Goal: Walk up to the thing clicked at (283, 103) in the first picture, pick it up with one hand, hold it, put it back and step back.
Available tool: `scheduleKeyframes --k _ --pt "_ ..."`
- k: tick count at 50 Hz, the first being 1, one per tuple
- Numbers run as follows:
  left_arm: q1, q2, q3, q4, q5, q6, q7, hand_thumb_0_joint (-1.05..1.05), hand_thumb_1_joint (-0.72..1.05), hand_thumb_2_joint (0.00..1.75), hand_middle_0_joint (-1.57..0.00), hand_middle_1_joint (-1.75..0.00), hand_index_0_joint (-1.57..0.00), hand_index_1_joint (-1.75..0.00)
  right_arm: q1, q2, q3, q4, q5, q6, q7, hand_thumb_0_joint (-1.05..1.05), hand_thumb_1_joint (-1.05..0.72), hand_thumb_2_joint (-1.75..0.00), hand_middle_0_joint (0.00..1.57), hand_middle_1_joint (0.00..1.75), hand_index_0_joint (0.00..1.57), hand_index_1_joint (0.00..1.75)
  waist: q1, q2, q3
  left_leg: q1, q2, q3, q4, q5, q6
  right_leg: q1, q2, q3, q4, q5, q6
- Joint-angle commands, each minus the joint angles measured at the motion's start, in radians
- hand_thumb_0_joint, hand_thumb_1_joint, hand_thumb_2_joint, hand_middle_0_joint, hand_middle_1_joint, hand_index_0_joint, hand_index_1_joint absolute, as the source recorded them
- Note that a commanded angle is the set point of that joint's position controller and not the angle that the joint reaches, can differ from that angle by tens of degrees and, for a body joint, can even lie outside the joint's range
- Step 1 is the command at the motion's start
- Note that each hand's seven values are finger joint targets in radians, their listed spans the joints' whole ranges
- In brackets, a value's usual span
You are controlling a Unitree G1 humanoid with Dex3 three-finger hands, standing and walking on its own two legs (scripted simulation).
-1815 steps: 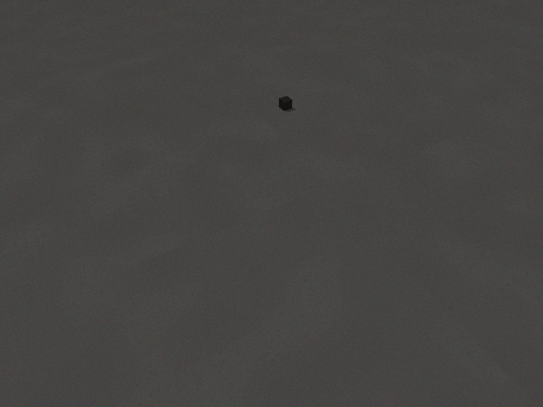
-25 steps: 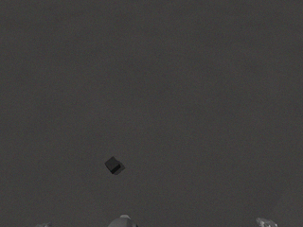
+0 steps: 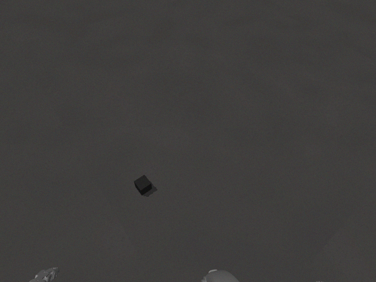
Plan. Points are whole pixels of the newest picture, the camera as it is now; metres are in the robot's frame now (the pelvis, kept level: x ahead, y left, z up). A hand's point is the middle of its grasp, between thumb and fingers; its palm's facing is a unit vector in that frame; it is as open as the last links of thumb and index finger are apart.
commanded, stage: step back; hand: left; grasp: from above
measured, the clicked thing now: (143, 185) +0.67 +0.23 -0.73
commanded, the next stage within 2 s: none
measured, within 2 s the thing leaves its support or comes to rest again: neither
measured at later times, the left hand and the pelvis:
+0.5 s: hand out of the picture -0.06 +0.23 -0.13, palm faces +0.03 -0.89 -0.45, open 7.4 cm; pelvis -0.17 -0.04 -0.01, yaw +2 degrees
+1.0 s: hand out of the picture -0.30 +0.21 -0.15, palm faces -0.01 -0.91 -0.42, open 7.4 cm; pelvis -0.36 -0.06 -0.01, yaw -1 degrees
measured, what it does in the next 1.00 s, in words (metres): walks backwards: right foot, then left foot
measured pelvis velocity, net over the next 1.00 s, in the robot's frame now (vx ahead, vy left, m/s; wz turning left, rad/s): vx -0.36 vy -0.06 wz -0.02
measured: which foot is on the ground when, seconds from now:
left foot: down 0.00-0.22, up 0.24-0.56, down 0.58-0.92, up 0.94-1.00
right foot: up 0.00-0.18, down 0.20-0.58, up 0.60-0.88, down 0.90-1.00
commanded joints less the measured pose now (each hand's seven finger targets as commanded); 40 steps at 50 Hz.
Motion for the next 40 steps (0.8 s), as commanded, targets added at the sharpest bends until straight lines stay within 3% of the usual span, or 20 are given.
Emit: scheduleKeyframes --k 1,4,8,9,10,11,12,14,15,18,21,25,27,28,29,30,31,32,35,40 --pt "0.028 0.171 0.053 -0.077 0.007 -0.033 0.004 0.0 0.9 0.9 -0.2 -0.3 -0.2 -0.3 0.016 -0.265 -0.082 -0.098 -0.001 -0.028 -0.023 0.0 -0.9 -0.9 0.2 0.3 0.2 0.3 -0.04 0.164 -0.18 0.177 0.258 -0.204 -0.129 0.478 0.242 -0.027 -0.041 -0.009 -0.068 -0.011 0.034" --pt "0.052 0.166 0.054 -0.071 0.006 -0.035 -0.002 0.0 0.9 0.9 -0.2 -0.3 -0.2 -0.3 0.012 -0.292 -0.088 -0.116 -0.004 -0.02 -0.018 0.0 -0.9 -0.9 0.2 0.3 0.2 0.3 -0.042 0.217 -0.204 0.159 0.273 -0.216 -0.125 0.409 0.241 0.054 -0.071 -0.059 -0.246 -0.012 0.033" --pt "0.197 0.148 0.057 0.004 0.01 -0.047 -0.013 0.0 0.9 0.9 -0.2 -0.3 -0.2 -0.3 -0.053 -0.311 -0.092 -0.137 0.006 0.003 -0.012 0.0 -0.9 -0.9 0.2 0.3 0.2 0.3 0.025 0.244 -0.28 0.055 0.213 -0.158 -0.034 0.304 0.143 0.311 -0.094 -0.154 -0.724 0.214 -0.014" --pt "0.208 0.17 0.063 0.01 0.022 -0.056 -0.009 0.0 0.9 0.9 -0.2 -0.3 -0.2 -0.3 -0.044 -0.278 -0.079 -0.134 0.015 0.011 -0.011 0.0 -0.9 -0.9 0.2 0.3 0.2 0.3 0.026 0.193 -0.273 -0.047 0.164 -0.146 0.025 0.19 0.091 0.38 -0.117 -0.107 -0.789 0.273 -0.025" --pt "0.181 0.248 0.082 -0.011 0.04 -0.065 -0.008 0.0 0.9 0.9 -0.2 -0.3 -0.2 -0.3 -0.027 -0.22 -0.063 -0.143 0.024 0.012 -0.009 0.0 -0.9 -0.9 0.2 0.3 0.2 0.3 0.01 -0.028 -0.228 -0.261 0.015 -0.114 0.178 -0.053 0.022 0.424 -0.269 0.177 -0.822 0.239 -0.077" --pt "0.119 0.362 0.107 -0.049 0.032 -0.057 -0.01 0.0 0.9 0.9 -0.2 -0.3 -0.2 -0.3 -0.081 -0.205 -0.065 -0.163 0.03 0.009 -0.025 0.0 -0.9 -0.9 0.2 0.3 0.2 0.3 0.06 -0.24 -0.187 -0.269 -0.114 -0.083 0.41 -0.336 -0.027 0.198 -0.508 0.401 -0.88 0.329 -0.264" --pt "0.06 0.366 0.103 -0.079 0.031 -0.063 -0.004 0.0 0.9 0.9 -0.2 -0.3 -0.2 -0.3 -0.084 -0.247 -0.083 -0.149 0.028 0.014 -0.031 0.0 -0.9 -0.9 0.2 0.3 0.2 0.3 0.045 -0.214 -0.124 -0.218 -0.068 -0.179 0.592 -0.35 -0.038 0.04 -0.573 0.47 -0.907 0.346 -0.32" --pt "-0.075 0.253 0.068 -0.097 0.025 -0.065 0.006 0.0 0.9 0.9 -0.2 -0.3 -0.2 -0.3 0.013 -0.238 -0.075 -0.094 0.036 0.01 -0.027 0.0 -0.9 -0.9 0.2 0.3 0.2 0.3 -0.045 -0.056 -0.094 -0.213 -0.12 -0.191 0.658 -0.224 -0.025 0.073 -0.392 0.151 -0.792 0.519 -0.217" --pt "-0.092 0.24 0.072 -0.103 0.031 -0.063 0.008 0.0 0.9 0.9 -0.2 -0.3 -0.2 -0.3 0.039 -0.236 -0.07 -0.081 0.04 0.008 -0.026 0.0 -0.9 -0.9 0.2 0.3 0.2 0.3 -0.049 -0.09 -0.099 -0.189 -0.126 -0.15 0.675 -0.196 -0.034 0.076 -0.358 0.088 -0.774 0.525 -0.197" --pt "-0.003 0.212 0.062 -0.099 0.033 -0.061 0.012 0.0 0.9 0.9 -0.2 -0.3 -0.2 -0.3 0.042 -0.228 -0.062 -0.078 0.025 0.003 -0.025 0.0 -0.9 -0.9 0.2 0.3 0.2 0.3 0.01 -0.089 -0.136 -0.208 -0.12 -0.114 0.597 -0.219 -0.049 0.223 -0.331 0.042 -0.725 0.599 -0.189" --pt "0.081 0.213 0.062 -0.086 0.032 -0.055 0.025 0.0 0.9 0.9 -0.2 -0.3 -0.2 -0.3 0.004 -0.207 -0.055 -0.1 0.017 0.0 -0.024 0.0 -0.9 -0.9 0.2 0.3 0.2 0.3 0.061 -0.132 -0.176 -0.255 -0.08 -0.085 0.396 -0.277 -0.056 0.419 -0.375 0.085 -0.696 0.704 -0.213" --pt "0.042 0.225 0.055 -0.106 0.019 -0.044 0.025 0.0 0.9 0.9 -0.2 -0.3 -0.2 -0.3 0.076 -0.214 -0.065 -0.068 0.014 -0.002 -0.015 0.0 -0.9 -0.9 0.2 0.3 0.2 0.3 0.035 -0.158 -0.249 -0.102 -0.046 -0.007 0.126 -0.239 -0.033 0.415 -0.389 0.094 -0.657 0.707 -0.2" --pt "-0.027 0.239 0.049 -0.123 0.009 -0.032 0.019 0.0 0.9 0.9 -0.2 -0.3 -0.2 -0.3 0.178 -0.218 -0.076 -0.028 0.009 -0.002 -0.011 0.0 -0.9 -0.9 0.2 0.3 0.2 0.3 -0.029 -0.138 -0.266 0.071 -0.034 0.036 -0.112 -0.038 -0.001 0.283 -0.373 0.061 -0.613 0.579 -0.148" --pt "-0.005 0.208 0.034 -0.121 0.008 -0.027 0.016 0.0 0.9 0.9 -0.2 -0.3 -0.2 -0.3 0.164 -0.237 -0.083 -0.029 0.002 -0.004 -0.011 0.0 -0.9 -0.9 0.2 0.3 0.2 0.3 -0.026 -0.053 -0.244 0.105 0.022 -0.069 -0.184 0.016 0.027 0.194 -0.317 0.031 -0.559 0.442 -0.095" --pt "0.018 0.168 0.023 -0.125 0.004 -0.027 0.012 0.0 0.9 0.9 -0.2 -0.3 -0.2 -0.3 0.132 -0.32 -0.103 -0.046 -0.018 -0.005 -0.007 0.0 -0.9 -0.9 0.2 0.3 0.2 0.3 -0.015 0.164 -0.225 0.163 0.242 -0.378 -0.226 0.125 0.116 -0.011 -0.182 -0.07 -0.379 0.196 -0.031" --pt "-0.068 0.2 0.047 -0.133 0.0 -0.028 0.026 0.0 0.9 0.9 -0.2 -0.3 -0.2 -0.3 0.068 -0.413 -0.114 -0.073 -0.006 0.001 0.004 0.0 -0.9 -0.9 0.2 0.3 0.2 0.3 -0.063 0.291 -0.196 -0.03 0.401 -0.528 -0.288 0.221 0.278 0.014 -0.061 -0.112 -0.153 -0.157 0.0" --pt "-0.08 0.209 0.055 -0.113 0.015 -0.025 0.031 0.0 0.9 0.9 -0.2 -0.3 -0.2 -0.3 0.021 -0.392 -0.115 -0.079 -0.014 -0.008 0.0 0.0 -0.9 -0.9 0.2 0.3 0.2 0.3 -0.051 0.219 -0.161 -0.111 0.412 -0.523 -0.281 0.266 0.305 0.048 -0.052 0.008 0.013 -0.157 -0.005" --pt "-0.054 0.199 0.053 -0.09 0.004 -0.023 0.028 0.0 0.9 0.9 -0.2 -0.3 -0.2 -0.3 -0.019 -0.333 -0.095 -0.081 -0.016 -0.013 -0.008 0.0 -0.9 -0.9 0.2 0.3 0.2 0.3 -0.021 0.114 -0.164 -0.078 0.34 -0.38 -0.233 0.379 0.267 0.038 -0.027 0.058 0.085 -0.101 -0.015" --pt "0.057 0.193 0.053 -0.035 -0.006 -0.026 0.017 0.0 0.9 0.9 -0.2 -0.3 -0.2 -0.3 -0.089 -0.271 -0.07 -0.093 -0.012 -0.011 -0.017 0.0 -0.9 -0.9 0.2 0.3 0.2 0.3 0.042 0.149 -0.135 -0.037 0.254 -0.214 -0.174 0.363 0.214 0.026 -0.041 0.003 0.078 -0.004 -0.002" --pt "0.029 0.161 0.032 -0.039 0.007 -0.045 0.006 0.0 0.9 0.9 -0.2 -0.3 -0.2 -0.3 0.009 -0.268 -0.078 -0.086 -0.012 0.005 -0.008 0.0 -0.9 -0.9 0.2 0.3 0.2 0.3 -0.035 0.229 -0.196 0.18 0.245 -0.208 -0.123 0.403 0.227 0.047 -0.083 -0.093 -0.301 -0.03 0.033"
